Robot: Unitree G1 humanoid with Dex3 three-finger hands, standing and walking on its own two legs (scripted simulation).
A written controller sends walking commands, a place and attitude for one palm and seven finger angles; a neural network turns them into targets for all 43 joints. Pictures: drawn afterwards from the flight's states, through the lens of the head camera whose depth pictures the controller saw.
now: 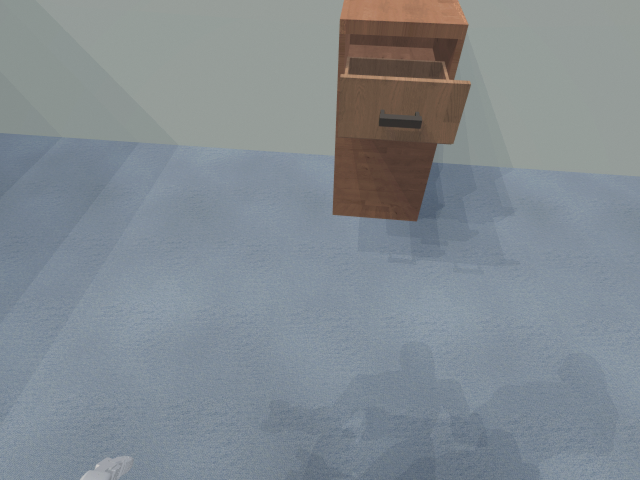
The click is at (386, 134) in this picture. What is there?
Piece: drawer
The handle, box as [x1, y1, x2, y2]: [379, 110, 421, 128]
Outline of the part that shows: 380,112 379,125 420,128 421,116 418,114 418,112 415,112 414,116 384,114 383,110 381,110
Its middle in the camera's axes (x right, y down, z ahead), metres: +0.22 -0.33 +1.06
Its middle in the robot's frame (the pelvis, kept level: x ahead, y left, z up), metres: +1.02 -0.17 -0.07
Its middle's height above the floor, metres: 0.70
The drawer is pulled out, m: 0.30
